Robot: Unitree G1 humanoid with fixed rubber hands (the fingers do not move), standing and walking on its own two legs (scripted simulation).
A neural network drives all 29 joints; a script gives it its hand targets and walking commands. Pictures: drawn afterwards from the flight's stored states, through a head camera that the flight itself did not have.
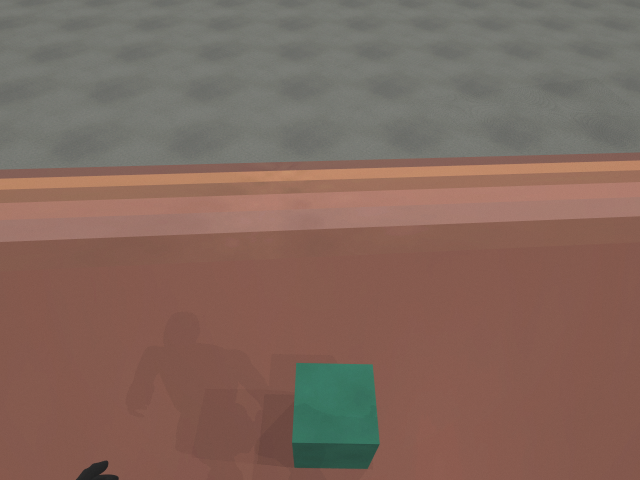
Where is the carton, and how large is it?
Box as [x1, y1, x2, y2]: [292, 363, 379, 468]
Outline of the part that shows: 296,363 292,434 294,467 367,468 379,444 372,364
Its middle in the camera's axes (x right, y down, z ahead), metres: +0.03 +0.50 +1.08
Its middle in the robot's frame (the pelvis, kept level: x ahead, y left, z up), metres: +0.41 -0.04 -0.66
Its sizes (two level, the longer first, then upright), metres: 0.210 0.200 0.250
